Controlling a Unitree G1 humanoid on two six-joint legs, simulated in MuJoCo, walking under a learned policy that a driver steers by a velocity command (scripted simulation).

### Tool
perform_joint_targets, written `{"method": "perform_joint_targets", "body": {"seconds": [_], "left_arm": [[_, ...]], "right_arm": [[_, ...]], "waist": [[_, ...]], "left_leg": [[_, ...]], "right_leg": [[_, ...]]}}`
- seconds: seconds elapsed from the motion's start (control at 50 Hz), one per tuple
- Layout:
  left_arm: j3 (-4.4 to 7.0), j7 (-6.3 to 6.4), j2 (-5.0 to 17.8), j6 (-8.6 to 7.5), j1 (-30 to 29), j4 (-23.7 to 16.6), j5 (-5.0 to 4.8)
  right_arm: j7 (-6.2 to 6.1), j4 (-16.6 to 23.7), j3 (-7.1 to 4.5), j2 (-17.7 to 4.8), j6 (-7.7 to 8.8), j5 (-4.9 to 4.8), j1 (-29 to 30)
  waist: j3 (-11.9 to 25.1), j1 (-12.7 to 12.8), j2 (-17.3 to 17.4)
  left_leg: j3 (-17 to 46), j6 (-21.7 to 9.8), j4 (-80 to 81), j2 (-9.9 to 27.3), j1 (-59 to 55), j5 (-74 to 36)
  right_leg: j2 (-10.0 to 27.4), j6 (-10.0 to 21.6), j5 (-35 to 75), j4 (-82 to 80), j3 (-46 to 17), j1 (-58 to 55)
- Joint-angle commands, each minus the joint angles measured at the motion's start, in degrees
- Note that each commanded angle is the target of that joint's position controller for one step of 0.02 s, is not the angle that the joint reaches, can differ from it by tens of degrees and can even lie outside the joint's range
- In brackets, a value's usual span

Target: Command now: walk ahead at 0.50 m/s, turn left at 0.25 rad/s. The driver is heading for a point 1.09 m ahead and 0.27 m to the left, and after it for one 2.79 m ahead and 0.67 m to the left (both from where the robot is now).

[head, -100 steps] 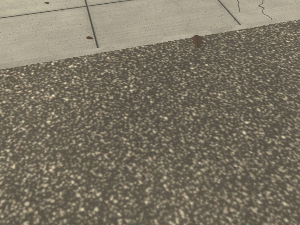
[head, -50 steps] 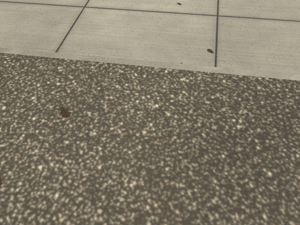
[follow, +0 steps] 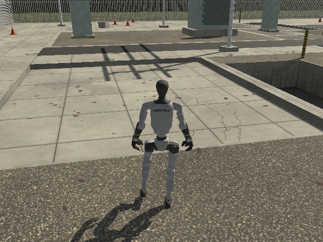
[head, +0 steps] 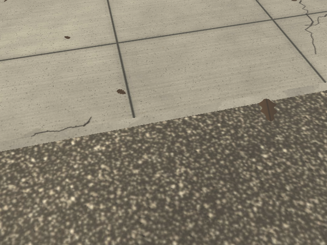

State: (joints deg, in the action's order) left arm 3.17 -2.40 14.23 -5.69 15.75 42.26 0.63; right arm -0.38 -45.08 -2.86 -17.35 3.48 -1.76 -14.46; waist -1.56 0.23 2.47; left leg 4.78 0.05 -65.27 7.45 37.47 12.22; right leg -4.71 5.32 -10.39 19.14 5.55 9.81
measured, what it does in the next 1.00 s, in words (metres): walks ahead, turning left: left foot, then right foot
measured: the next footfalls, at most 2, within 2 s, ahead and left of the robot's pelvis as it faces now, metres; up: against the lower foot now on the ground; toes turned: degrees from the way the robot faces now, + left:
left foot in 0.34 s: +0.34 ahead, +0.16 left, +0.00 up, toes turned +13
right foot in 0.80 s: +0.66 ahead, +0.04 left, +0.00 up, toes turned +27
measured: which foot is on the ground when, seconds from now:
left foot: up 0.00-0.32, down 0.34-0.82, up 0.84-1.00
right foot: down 0.00-0.32, up 0.34-0.78, down 0.80-1.00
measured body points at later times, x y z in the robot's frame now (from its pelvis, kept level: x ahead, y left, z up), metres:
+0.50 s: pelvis +0.28 +0.08 -0.01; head +0.32 +0.10 +0.44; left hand +0.35 +0.38 -0.11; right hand +0.46 -0.15 -0.11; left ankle +0.30 +0.15 -0.74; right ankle +0.27 -0.09 -0.65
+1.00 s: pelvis +0.58 +0.11 +0.00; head +0.59 +0.12 +0.45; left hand +0.50 +0.34 -0.13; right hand +0.80 -0.05 -0.11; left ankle +0.49 +0.21 -0.66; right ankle +0.62 +0.03 -0.74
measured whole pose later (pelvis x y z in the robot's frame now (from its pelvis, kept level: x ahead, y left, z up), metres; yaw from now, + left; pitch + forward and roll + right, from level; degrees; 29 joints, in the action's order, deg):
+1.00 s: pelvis +0.58 +0.11 +0.00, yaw +27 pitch +2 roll -1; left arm -0.7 -0.6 13.3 -5.8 20.8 47.8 2.4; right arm 2.2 -43.1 -0.6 -13.8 5.3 5.8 -14.2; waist 0.8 2.6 1.0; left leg 3.4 -1.3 -63.9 0.3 30.6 19.9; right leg -3.3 3.7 -10.6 21.2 1.6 13.1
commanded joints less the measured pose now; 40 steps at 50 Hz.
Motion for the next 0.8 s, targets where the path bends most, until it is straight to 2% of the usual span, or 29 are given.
{"method": "perform_joint_targets", "body": {"seconds": [0.02,0.08,0.12,0.18,0.22,0.24,0.28,0.3,0.32,0.34,0.36,0.38,0.4,0.42,0.44,0.46,0.48,0.52,0.56,0.62,0.68,0.7,0.72,0.74,0.76,0.78,0.8], "left_arm": [[1.93,0.81,6.59,-1.62,-1.83,-2.08,0.33],[1.92,1.50,7.29,-1.46,-1.76,-1.06,0.16],[2.08,1.90,8.22,-1.19,-0.35,0.02,-0.13],[2.44,2.31,9.34,-0.07,2.61,1.97,-0.62],[2.66,2.66,10.09,1.05,3.32,2.63,-0.99],[2.76,2.88,10.62,1.59,2.82,2.64,-1.09],[3.14,3.52,12.47,2.39,1.35,2.12,-1.19],[3.29,3.88,13.26,2.80,0.77,1.89,-1.19],[3.16,4.16,13.38,3.01,-0.39,1.57,-1.48],[2.31,4.31,11.66,2.41,-0.04,0.59,-1.07],[-0.53,2.86,2.59,0.64,6.98,-2.03,0.59],[0.07,1.72,7.52,-1.77,1.23,-2.40,-0.98],[0.73,1.24,9.92,-2.79,-4.45,-4.62,-3.01],[0.32,1.47,9.11,-3.22,-5.61,-5.20,-2.42],[0.62,1.87,9.19,-3.07,-5.87,-4.82,-1.04],[1.02,1.92,9.59,-2.36,-4.53,-4.71,-0.46],[1.15,1.98,9.40,-1.58,-3.46,-4.61,-0.13],[0.79,2.29,7.87,-0.40,-3.08,-4.45,0.36],[0.21,2.60,6.49,0.11,-6.93,-5.64,0.53],[-0.54,2.25,4.79,-0.11,-13.89,-6.97,0.19],[-0.24,1.58,5.75,-0.73,-18.20,-8.25,-0.68],[-3.73,-0.02,0.78,1.10,-12.17,-6.08,5.15],[-3.03,-0.26,3.38,2.15,-12.99,-6.42,4.88],[-2.84,0.08,5.75,2.56,-14.47,-6.89,3.90],[-2.74,0.54,7.11,2.37,-15.00,-7.27,2.85],[-2.64,1.09,8.35,1.76,-14.14,-6.85,2.05],[-2.28,1.65,9.47,0.94,-11.85,-6.08,1.21]], "right_arm": [[-0.23,2.17,-1.09,-2.87,-0.25,0.29,-2.59],[0.63,3.27,-0.84,-1.99,0.45,0.45,1.43],[1.42,4.69,-0.27,-0.85,0.64,0.58,5.46],[2.65,7.64,0.20,-0.20,0.78,0.58,10.43],[3.59,9.85,0.23,-0.28,0.83,0.61,12.67],[4.02,10.72,0.12,-0.49,0.79,0.53,12.76],[4.31,11.44,-0.78,-2.21,0.36,0.47,9.80],[4.22,10.88,-1.72,-3.96,0.09,0.44,5.08],[3.69,9.26,-3.32,-6.77,-0.02,0.37,-3.35],[2.47,7.67,-5.19,-11.44,-0.57,0.48,-12.20],[2.15,8.08,-5.94,-16.88,-0.13,0.45,-10.89],[2.16,9.14,-4.58,-11.79,0.44,0.85,-13.40],[2.15,9.02,-3.85,-9.20,0.75,1.31,-11.14],[2.17,9.67,-3.46,-7.93,0.82,0.83,-6.88],[2.17,10.66,-2.97,-6.43,0.71,0.81,-3.06],[1.96,11.59,-2.47,-5.31,0.70,1.47,-1.01],[1.83,11.86,-2.44,-5.36,0.71,1.53,0.07],[1.24,11.26,-2.67,-6.37,0.96,1.20,-0.09],[0.43,10.43,-3.05,-7.83,0.79,1.04,-1.27],[-0.26,9.25,-3.15,-8.12,0.07,0.43,-3.65],[-0.38,8.08,-3.31,-8.60,-0.55,0.16,-6.35],[4.34,5.87,-1.27,-5.65,1.75,8.97,-9.06],[6.32,5.92,-2.05,-5.68,2.78,8.09,-7.94],[6.97,6.10,-2.23,-6.76,3.23,6.51,-6.51],[7.00,5.62,-2.38,-7.62,3.27,5.66,-6.10],[6.61,4.96,-2.24,-7.91,3.12,5.27,-5.60],[6.15,3.98,-2.06,-7.79,2.97,5.50,-6.43]], "waist": [[-0.26,-1.04,-5.19],[-1.17,0.43,-4.91],[-2.55,2.31,-4.41],[-4.23,4.46,-3.74],[-4.42,4.71,-3.83],[-3.88,4.06,-4.31],[0.15,1.39,-7.03],[3.37,-1.48,-8.17],[7.84,-6.44,-7.38],[13.15,-10.56,-2.05],[18.25,-2.74,13.01],[24.91,-7.55,6.37],[16.38,-7.81,3.35],[10.61,-4.87,-2.33],[7.06,-2.51,-4.30],[6.07,-0.47,-2.98],[5.32,0.68,-2.18],[4.06,1.33,-1.49],[2.47,0.38,-0.62],[2.33,-2.61,1.84],[2.58,-4.60,3.19],[2.98,-2.68,6.57],[0.24,-2.29,4.48],[0.49,-1.91,2.84],[0.81,-1.59,2.29],[1.60,-0.79,0.91],[3.53,-0.04,0.44]], "left_leg": [[3.18,0.76,4.57,0.37,2.25,-8.99],[1.57,0.22,15.59,-0.84,2.20,-18.38],[-0.72,-0.36,21.05,-1.15,2.91,-20.66],[-2.77,-1.64,25.93,-1.55,7.10,-17.62],[-4.89,-2.72,27.60,-2.27,8.71,-12.63],[-6.33,-3.56,28.38,-3.16,7.38,-9.78],[-10.33,-5.78,28.35,-7.09,-0.76,-3.95],[-11.62,-7.24,28.28,-9.47,-7.62,-1.65],[-11.41,-9.40,32.08,-11.61,-20.21,-4.50],[-0.91,-12.76,34.87,-6.01,-37.68,-6.55],[31.72,-23.95,38.17,9.17,-58.24,-0.19],[42.77,-25.00,45.54,11.61,-62.00,3.82],[33.83,-21.58,46.99,9.89,-56.45,0.58],[26.72,-19.56,47.24,7.49,-47.29,-4.99],[21.87,-18.37,48.08,5.38,-39.59,-11.38],[18.98,-18.12,49.52,3.81,-34.46,-15.35],[17.70,-18.13,50.74,2.79,-31.29,-16.98],[13.86,-18.13,51.78,1.39,-26.24,-21.60],[10.55,-16.97,52.09,-0.69,-22.86,-21.92],[8.25,-13.64,50.18,-3.82,-21.41,-15.85],[12.03,-12.49,47.87,-2.58,-23.54,-10.57],[14.65,-15.14,48.52,0.04,-24.82,-10.82],[17.05,-14.92,47.38,2.39,-26.87,-11.83],[17.23,-13.80,46.13,3.03,-29.12,-11.86],[17.94,-13.12,45.02,3.82,-30.70,-13.78],[17.41,-12.05,42.95,3.15,-31.78,-18.00],[16.77,-10.40,39.35,1.17,-31.62,-24.28]], "right_leg": [[15.78,7.09,19.21,-11.07,-6.08,0.46],[14.97,5.05,18.73,-11.59,-1.93,-2.21],[16.13,4.47,18.75,-12.11,-0.69,-4.97],[18.77,4.40,21.94,-10.03,0.44,-12.64],[20.25,4.14,26.30,-7.21,1.13,-16.88],[20.51,3.62,31.51,-5.09,1.93,-17.80],[20.19,2.19,50.66,2.29,3.87,-18.26],[19.70,1.50,58.18,9.55,4.65,-17.44],[17.91,-0.01,57.35,21.00,5.82,-12.77],[15.00,-2.32,40.28,38.12,5.92,0.28],[2.26,-5.82,-19.86,59.16,0.40,27.45],[2.04,-4.65,-22.67,64.49,-12.18,33.79],[4.93,-3.46,-17.17,62.31,-12.68,37.47],[7.49,-3.14,-12.41,56.69,-11.88,35.96],[9.11,-3.75,-10.40,51.96,-11.11,32.84],[10.29,-4.38,-8.88,49.75,-11.39,28.89],[10.55,-5.35,-8.07,47.58,-11.02,27.04],[10.45,-7.57,-6.08,42.75,-9.44,25.69],[9.44,-9.29,-0.29,35.05,-8.22,25.46],[6.60,-9.55,11.64,20.83,-7.61,21.47],[4.40,-9.13,14.59,13.93,-8.16,18.75],[6.49,-9.05,13.90,16.14,-9.27,18.61],[7.97,-8.32,10.28,15.73,-10.51,20.72],[8.17,-7.60,8.81,14.40,-9.91,21.23],[8.07,-6.48,8.53,13.31,-9.01,19.64],[7.10,-5.08,9.82,10.40,-7.06,15.95],[5.74,-3.29,11.11,9.10,-5.31,9.26]]}}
